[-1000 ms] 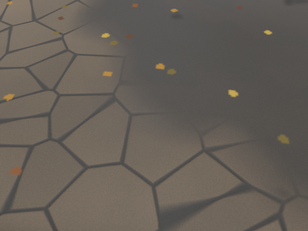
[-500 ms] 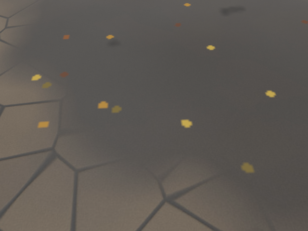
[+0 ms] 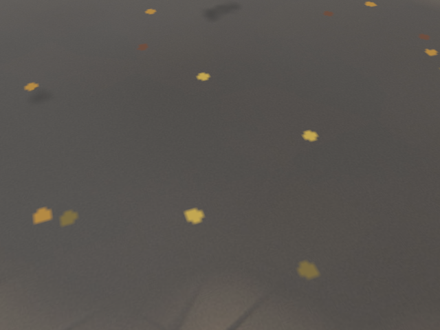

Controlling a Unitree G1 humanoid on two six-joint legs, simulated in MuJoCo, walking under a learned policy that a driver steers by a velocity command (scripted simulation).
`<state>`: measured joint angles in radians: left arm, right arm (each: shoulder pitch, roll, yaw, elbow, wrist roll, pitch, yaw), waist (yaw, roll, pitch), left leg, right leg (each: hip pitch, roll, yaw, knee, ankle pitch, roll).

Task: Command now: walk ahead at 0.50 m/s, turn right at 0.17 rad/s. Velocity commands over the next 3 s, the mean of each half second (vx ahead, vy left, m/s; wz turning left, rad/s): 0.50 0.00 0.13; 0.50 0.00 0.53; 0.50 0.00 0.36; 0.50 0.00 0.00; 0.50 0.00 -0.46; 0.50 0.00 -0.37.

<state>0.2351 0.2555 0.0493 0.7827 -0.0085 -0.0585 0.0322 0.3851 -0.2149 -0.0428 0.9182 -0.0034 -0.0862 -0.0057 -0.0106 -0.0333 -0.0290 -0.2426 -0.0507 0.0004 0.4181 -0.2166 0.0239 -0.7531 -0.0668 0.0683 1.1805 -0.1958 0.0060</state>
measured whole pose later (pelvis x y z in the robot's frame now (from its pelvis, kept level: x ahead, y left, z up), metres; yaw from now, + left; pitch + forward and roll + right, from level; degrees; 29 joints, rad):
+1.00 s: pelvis +0.50 +0.03 +0.01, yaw +25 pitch +2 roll +0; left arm 0.08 0.28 0.07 0.75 0.01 -0.11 0.01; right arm 0.30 -0.25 -0.08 0.78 0.02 -0.05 0.00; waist -0.04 -0.02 0.04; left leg -0.19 -0.13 -0.08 0.34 -0.17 0.10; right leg -0.64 -0.11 0.08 0.91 -0.21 0.05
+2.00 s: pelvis +0.94 +0.30 +0.01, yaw +33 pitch +1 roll +1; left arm 0.18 0.31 0.06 0.80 -0.02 -0.06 0.00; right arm 0.32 -0.26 -0.06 0.82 -0.01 -0.09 0.02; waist -0.04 -0.05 0.01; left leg -0.11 -0.06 0.07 0.26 -0.17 0.07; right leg -0.68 -0.11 0.07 0.97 -0.14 0.01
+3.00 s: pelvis +1.47 +0.50 +0.01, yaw +6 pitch +1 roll +1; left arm 0.22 0.29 0.06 0.68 -0.01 -0.05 0.00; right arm 0.34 -0.26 -0.05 0.82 0.00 -0.09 0.02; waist -0.05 -0.05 0.01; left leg -0.18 -0.05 0.01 0.33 -0.18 0.05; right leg -0.60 -0.07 0.05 0.98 -0.25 -0.01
